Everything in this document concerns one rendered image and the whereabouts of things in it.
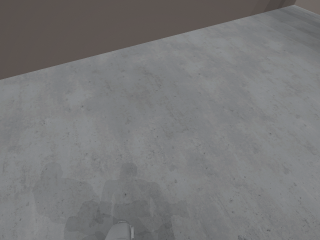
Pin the left robot thigh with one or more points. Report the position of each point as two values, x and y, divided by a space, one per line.
121 231

